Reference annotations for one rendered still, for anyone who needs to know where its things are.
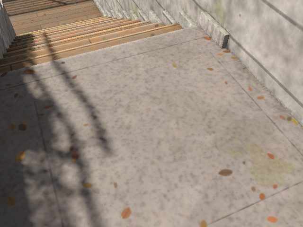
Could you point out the stairs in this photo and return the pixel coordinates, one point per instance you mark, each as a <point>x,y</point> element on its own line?
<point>68,40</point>

